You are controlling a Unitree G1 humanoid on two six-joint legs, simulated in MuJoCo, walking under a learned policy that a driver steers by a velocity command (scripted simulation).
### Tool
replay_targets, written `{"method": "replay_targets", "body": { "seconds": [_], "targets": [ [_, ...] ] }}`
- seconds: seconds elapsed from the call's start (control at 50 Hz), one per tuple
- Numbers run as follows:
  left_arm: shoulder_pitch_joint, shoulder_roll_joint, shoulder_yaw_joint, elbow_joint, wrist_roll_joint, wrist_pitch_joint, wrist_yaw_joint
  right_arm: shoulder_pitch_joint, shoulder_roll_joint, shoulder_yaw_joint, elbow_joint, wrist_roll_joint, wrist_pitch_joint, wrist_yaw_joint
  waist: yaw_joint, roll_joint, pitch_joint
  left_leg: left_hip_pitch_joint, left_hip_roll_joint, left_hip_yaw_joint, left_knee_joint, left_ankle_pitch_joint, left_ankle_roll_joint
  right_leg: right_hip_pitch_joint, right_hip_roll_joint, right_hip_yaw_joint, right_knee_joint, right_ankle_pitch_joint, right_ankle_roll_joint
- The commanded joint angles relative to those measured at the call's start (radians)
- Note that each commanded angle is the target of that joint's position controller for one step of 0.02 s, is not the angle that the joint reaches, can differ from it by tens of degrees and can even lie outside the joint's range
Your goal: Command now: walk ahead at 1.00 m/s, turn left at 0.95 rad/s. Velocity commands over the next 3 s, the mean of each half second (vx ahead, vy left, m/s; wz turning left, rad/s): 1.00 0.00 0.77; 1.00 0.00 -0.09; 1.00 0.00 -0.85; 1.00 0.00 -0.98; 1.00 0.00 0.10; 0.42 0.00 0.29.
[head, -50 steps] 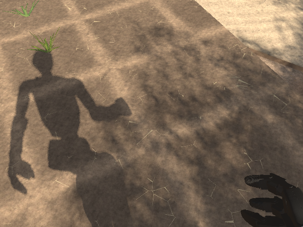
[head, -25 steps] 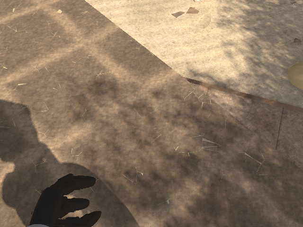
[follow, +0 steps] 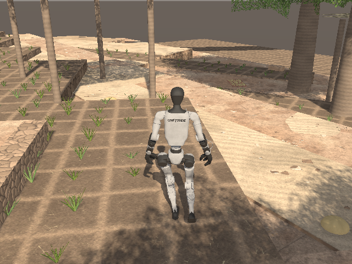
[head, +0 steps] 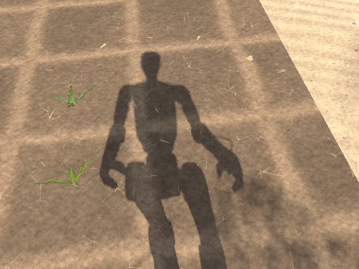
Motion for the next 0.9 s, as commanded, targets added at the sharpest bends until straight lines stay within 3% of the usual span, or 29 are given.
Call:
{"method": "replay_targets", "body": {
  "seconds": [0.02, 0.06, 0.14, 0.18, 0.22, 0.26, 0.28, 0.3, 0.32, 0.34, 0.36, 0.38, 0.4, 0.42, 0.46, 0.5, 0.54, 0.6, 0.64, 0.68, 0.72, 0.74, 0.76, 0.78, 0.8, 0.82, 0.84, 0.86, 0.9],
  "targets": [
    [-0.035, 0.175, 0.025, -0.142, 0.024, -0.016, 0.004, 0.102, -0.167, -0.05, -0.039, 0.007, -0.034, -0.028, 0.016, -0.122, -0.035, 0.335, 0.333, -0.682, -0.488, 0.052, 0.18, -0.454, -0.058, 0.073, -0.072, 0.004, 0.019],
    [-0.037, 0.153, 0.019, -0.149, 0.031, 0.027, 0.0, 0.088, -0.134, -0.034, -0.037, 0.014, -0.06, -0.025, 0.055, -0.113, -0.002, 0.158, 0.269, -0.571, -0.516, 0.11, 0.171, -0.364, -0.089, 0.055, -0.217, -0.037, 0.052],
    [-0.264, 0.094, -0.009, -0.248, 0.002, 0.032, -0.024, 0.102, -0.145, -0.045, -0.043, 0.017, -0.081, -0.014, -0.01, -0.047, 0.044, 0.025, 0.156, -0.447, -0.554, 0.235, 0.104, -0.235, -0.061, -0.013, -0.627, 0.306, 0.059],
    [-0.295, 0.097, -0.01, -0.257, -0.017, 0.028, -0.027, 0.132, -0.159, -0.055, -0.037, 0.025, -0.082, -0.006, -0.049, -0.004, 0.005, 0.091, 0.161, -0.452, -0.533, 0.362, 0.064, -0.158, -0.02, -0.023, -0.762, 0.453, 0.04],
    [-0.312, 0.123, -0.003, -0.268, -0.023, 0.024, -0.023, 0.153, -0.167, -0.062, -0.032, 0.027, -0.079, -0.008, -0.066, 0.021, -0.018, 0.19, 0.188, -0.482, -0.487, 0.452, 0.035, -0.116, 0.004, -0.01, -0.854, 0.464, 0.023],
    [-0.222, 0.173, 0.018, -0.241, -0.02, 0.02, -0.011, 0.147, -0.187, -0.067, -0.031, 0.021, -0.077, -0.017, -0.025, 0.029, -0.081, 0.302, 0.2, -0.494, -0.359, 0.652, -0.005, -0.008, 0.046, -0.006, -0.916, 0.378, 0.005],
    [-0.095, 0.216, 0.039, -0.205, -0.02, 0.017, 0.0, 0.143, -0.212, -0.069, -0.026, 0.011, -0.078, -0.017, 0.039, 0.022, -0.164, 0.349, 0.202, -0.477, -0.203, 0.792, -0.027, 0.107, 0.071, -0.023, -0.9, 0.278, -0.011],
    [0.102, 0.246, 0.058, -0.156, -0.018, 0.013, 0.016, 0.101, -0.218, -0.067, -0.029, 0.004, -0.082, -0.012, 0.159, 0.009, -0.248, 0.293, 0.178, -0.435, 0.034, 0.798, -0.05, 0.3, 0.052, -0.041, -0.903, 0.226, -0.027],
    [0.31, 0.302, 0.082, -0.117, 0.004, 0.007, 0.037, 0.081, -0.117, -0.038, -0.047, -0.004, -0.095, -0.014, 0.237, -0.075, -0.355, 0.135, 0.13, -0.372, 0.372, 0.545, -0.061, 0.519, -0.108, 0.132, -0.895, -0.069, -0.055],
    [0.263, 0.391, 0.096, -0.11, 0.042, 0.005, 0.03, 0.211, 0.042, 0.006, -0.094, 0.034, -0.099, -0.009, 0.09, -0.407, -0.412, -0.175, 0.001, -0.282, 0.639, -0.218, -0.099, 0.664, -0.368, 0.73, -1.13, -0.356, -0.147],
    [0.151, 0.321, 0.098, -0.12, 0.017, 0.011, 0.013, 0.206, -0.022, 0.016, -0.077, 0.011, -0.091, -0.017, 0.062, -0.335, -0.338, -0.304, 0.078, -0.261, 0.705, -0.138, -0.076, 0.575, -0.367, 0.931, -1.224, -0.514, -0.197],
    [0.066, 0.22, 0.08, -0.131, 0.006, 0.014, 0.004, 0.114, -0.069, 0.008, -0.069, -0.005, -0.08, -0.013, 0.059, -0.159, -0.202, -0.313, 0.141, -0.235, 0.672, -0.032, -0.082, 0.437, -0.323, 0.738, -1.212, -0.463, -0.196],
    [0.051, 0.18, 0.073, -0.11, 0.005, 0.014, -0.003, 0.048, -0.074, 0.01, -0.08, -0.017, -0.076, 0.0, 0.056, -0.053, -0.129, -0.284, 0.167, -0.223, 0.614, 0.012, -0.091, 0.322, -0.27, 0.579, -1.205, -0.289, -0.187],
    [0.07, 0.168, 0.067, -0.082, 0.009, 0.009, -0.004, -0.006, -0.066, 0.013, -0.097, -0.023, -0.071, 0.012, 0.052, -0.041, -0.092, -0.267, 0.183, -0.228, 0.57, 0.007, -0.096, 0.255, -0.223, 0.462, -1.207, -0.165, -0.169],
    [0.128, 0.133, 0.053, -0.017, -0.002, -0.009, -0.008, -0.025, -0.024, 0.029, -0.122, -0.028, -0.056, 0.03, 0.022, -0.094, -0.05, -0.258, 0.197, -0.251, 0.501, -0.005, -0.108, 0.185, -0.181, 0.346, -1.241, -0.053, -0.158],
    [0.157, 0.146, 0.055, 0.015, -0.019, -0.026, -0.014, -0.079, -0.015, 0.04, -0.151, -0.03, -0.048, 0.036, 0.009, -0.089, -0.01, -0.32, 0.199, -0.253, 0.44, 0.018, -0.121, 0.172, -0.182, 0.275, -1.291, 0.034, -0.169],
    [0.168, 0.165, 0.057, 0.029, -0.024, -0.034, -0.017, -0.184, -0.025, 0.049, -0.197, -0.029, -0.051, 0.04, 0.013, -0.076, 0.033, -0.353, 0.197, -0.224, 0.309, 0.107, -0.135, 0.145, -0.167, 0.173, -1.35, 0.144, -0.177],
    [0.186, 0.182, 0.057, 0.046, -0.034, -0.041, -0.022, -0.301, -0.01, 0.071, -0.24, -0.018, -0.063, 0.062, 0.022, -0.058, 0.05, -0.183, 0.2, -0.082, 0.041, 0.28, -0.131, 0.069, -0.12, 0.006, -1.441, 0.366, -0.154],
    [0.223, 0.201, 0.058, 0.074, -0.038, -0.044, -0.026, -0.346, -0.002, 0.08, -0.246, -0.014, -0.068, 0.066, 0.028, -0.059, 0.078, -0.082, 0.205, -0.029, -0.055, 0.339, -0.103, 0.09, -0.144, -0.027, -1.48, 0.544, -0.157],
    [0.254, 0.236, 0.061, 0.099, -0.037, -0.037, -0.021, -0.336, -0.023, 0.074, -0.232, -0.022, -0.067, 0.052, 0.016, -0.079, 0.041, -0.03, 0.159, 0.015, -0.114, 0.288, -0.073, 0.236, -0.147, -0.074, -1.386, 0.913, -0.148],
    [0.27, 0.287, 0.069, 0.118, -0.029, -0.017, -0.003, -0.177, -0.07, 0.052, -0.185, -0.035, -0.066, 0.028, -0.076, -0.142, -0.095, 0.163, 0.091, 0.03, -0.113, 0.144, -0.039, 0.325, -0.175, -0.105, -1.097, 1.314, -0.129],
    [0.256, 0.291, 0.067, 0.121, -0.03, -0.002, 0.005, 0.031, -0.096, 0.033, -0.119, -0.035, -0.065, 0.011, -0.175, -0.14, -0.198, 0.399, 0.088, 0.002, -0.153, 0.121, -0.022, 0.256, -0.163, -0.103, -0.834, 1.308, -0.117],
    [0.245, 0.246, 0.054, 0.098, -0.029, 0.001, 0.005, 0.206, -0.16, 0.005, -0.073, -0.049, -0.065, -0.01, -0.241, -0.097, -0.301, 0.673, 0.235, -0.158, -0.142, -0.021, -0.005, 0.039, -0.122, -0.088, -0.511, 0.996, -0.114],
    [0.338, 0.067, 0.022, 0.053, -0.043, -0.003, -0.01, 0.218, -0.24, -0.018, -0.069, -0.073, -0.072, -0.023, -0.113, 0.191, -0.426, 0.935, 0.561, -0.634, -0.208, -0.294, 0.039, -0.32, 0.038, -0.05, -0.117, -0.073, -0.102],
    [0.286, 0.17, 0.043, 0.032, -0.06, -0.002, -0.003, 0.216, -0.218, -0.022, -0.085, -0.041, -0.065, -0.023, -0.15, 0.134, -0.509, 0.909, 0.622, -0.918, -0.384, -0.371, 0.057, -0.43, 0.069, 0.07, 0.027, -0.077, -0.128],
    [0.157, 0.195, 0.052, 0.01, -0.057, -0.001, 0.0, 0.134, -0.15, -0.012, -0.06, -0.031, -0.071, -0.024, -0.115, 0.043, -0.275, 0.732, 0.548, -0.705, -0.415, -0.3, 0.027, -0.495, 0.002, 0.069, -0.023, 0.065, -0.133],
    [0.128, 0.16, 0.041, 0.009, -0.053, -0.002, -0.008, 0.09, -0.101, -0.003, -0.045, -0.028, -0.083, -0.021, -0.08, 0.016, -0.144, 0.561, 0.516, -0.568, -0.451, -0.153, 0.015, -0.471, -0.031, 0.054, -0.091, 0.119, -0.128],
    [0.126, 0.142, 0.039, 0.027, -0.046, 0.011, -0.017, 0.06, -0.07, 0.002, -0.036, -0.031, -0.094, -0.019, -0.042, -0.003, -0.088, 0.445, 0.472, -0.461, -0.484, -0.053, -0.014, -0.42, -0.058, 0.058, -0.134, 0.132, -0.12],
    [0.174, 0.102, 0.036, 0.049, -0.026, 0.049, -0.037, 0.065, -0.025, 0.014, -0.009, -0.015, -0.113, -0.019, 0.016, 0.04, -0.049, 0.309, 0.44, -0.32, -0.553, 0.008, -0.04, -0.34, -0.087, 0.06, -0.178, 0.133, -0.099]
  ]
}}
